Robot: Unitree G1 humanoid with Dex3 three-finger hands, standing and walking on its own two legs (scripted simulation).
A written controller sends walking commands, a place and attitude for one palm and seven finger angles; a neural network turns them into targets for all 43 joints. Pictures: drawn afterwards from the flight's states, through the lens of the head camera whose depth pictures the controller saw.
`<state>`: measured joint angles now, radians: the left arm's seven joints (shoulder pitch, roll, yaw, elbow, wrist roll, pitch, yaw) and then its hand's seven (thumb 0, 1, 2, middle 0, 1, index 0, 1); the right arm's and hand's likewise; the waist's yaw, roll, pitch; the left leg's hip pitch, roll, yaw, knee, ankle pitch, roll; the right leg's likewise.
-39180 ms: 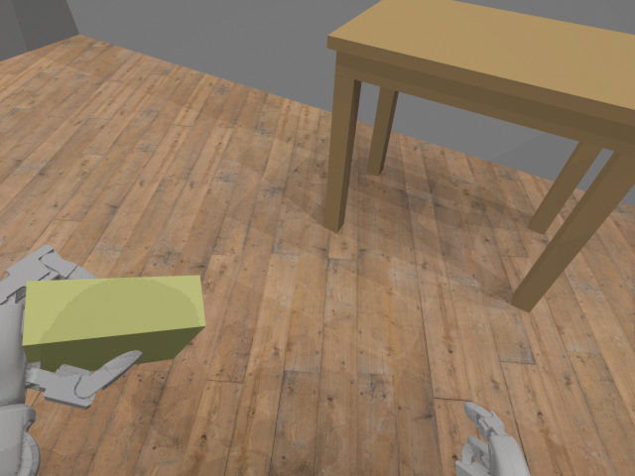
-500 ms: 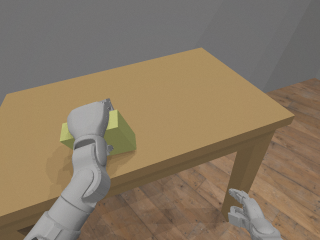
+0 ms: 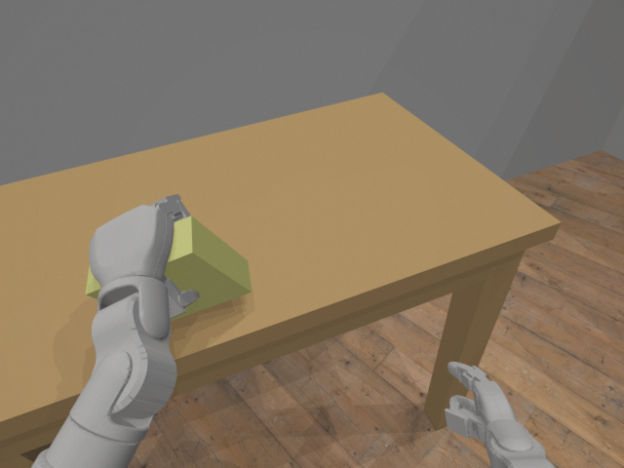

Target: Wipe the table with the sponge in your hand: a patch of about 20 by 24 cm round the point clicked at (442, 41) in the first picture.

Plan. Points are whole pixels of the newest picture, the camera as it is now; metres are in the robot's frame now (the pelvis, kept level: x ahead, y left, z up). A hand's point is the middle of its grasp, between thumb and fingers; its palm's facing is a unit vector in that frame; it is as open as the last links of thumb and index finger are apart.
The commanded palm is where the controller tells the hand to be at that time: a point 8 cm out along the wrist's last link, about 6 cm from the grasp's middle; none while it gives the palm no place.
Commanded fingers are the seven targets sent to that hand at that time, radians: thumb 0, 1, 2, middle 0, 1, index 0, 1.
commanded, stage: slide back across to the middle lane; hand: left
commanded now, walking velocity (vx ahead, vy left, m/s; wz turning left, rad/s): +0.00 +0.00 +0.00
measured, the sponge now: (186, 281) +0.30 +0.21 +0.12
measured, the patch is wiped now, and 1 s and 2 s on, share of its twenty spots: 0.90 0.90 0.90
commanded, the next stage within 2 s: wipe forward along the middle lane in 0.24 s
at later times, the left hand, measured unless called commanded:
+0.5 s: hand (124, 272) +0.27 +0.27 +0.17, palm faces +0.22 -0.12 -0.97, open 9.3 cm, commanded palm +0.23 +0.27 +0.21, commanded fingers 0.00 0.10 1.30 -1.20 -1.60 -1.20 -1.60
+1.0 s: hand (130, 259) +0.30 +0.28 +0.15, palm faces +0.06 -0.02 -1.00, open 9.4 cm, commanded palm +0.28 +0.29 +0.19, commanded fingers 0.00 0.10 1.30 -1.20 -1.60 -1.20 -1.60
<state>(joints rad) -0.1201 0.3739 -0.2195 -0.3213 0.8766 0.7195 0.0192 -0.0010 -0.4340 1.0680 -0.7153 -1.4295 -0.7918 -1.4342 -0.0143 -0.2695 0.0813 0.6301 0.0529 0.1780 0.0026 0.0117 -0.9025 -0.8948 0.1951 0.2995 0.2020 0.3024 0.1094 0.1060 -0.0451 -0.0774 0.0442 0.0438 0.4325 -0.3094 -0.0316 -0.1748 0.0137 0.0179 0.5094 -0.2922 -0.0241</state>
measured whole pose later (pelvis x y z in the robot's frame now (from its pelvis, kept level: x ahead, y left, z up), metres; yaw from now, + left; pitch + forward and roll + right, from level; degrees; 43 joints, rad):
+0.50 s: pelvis -0.02 +0.01 +0.00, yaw +2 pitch -3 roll +1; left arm -0.21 0.45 -0.19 -0.17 0.90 0.70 -0.07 -0.04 -0.46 1.07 -0.76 -1.39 -0.83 -1.39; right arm 0.00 -0.27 0.10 0.66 0.05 0.11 -0.06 0.01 -0.90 -0.89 0.20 0.30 0.20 0.30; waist 0.12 0.11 -0.02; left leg -0.10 0.03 0.02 0.42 -0.27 -0.03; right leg -0.17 -0.01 -0.01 0.48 -0.26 -0.01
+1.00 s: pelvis -0.01 +0.00 +0.00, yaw +2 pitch -1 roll +1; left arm -0.35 0.49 -0.16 0.13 0.96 0.52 -0.12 -0.05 -0.50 1.11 -0.78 -1.39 -0.85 -1.36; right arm 0.06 -0.30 0.07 0.70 0.04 0.06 -0.08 0.01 -0.90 -0.89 0.20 0.30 0.20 0.30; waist 0.10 0.10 -0.02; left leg -0.12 0.03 0.00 0.40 -0.26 -0.03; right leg -0.19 -0.01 -0.02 0.47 -0.25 -0.02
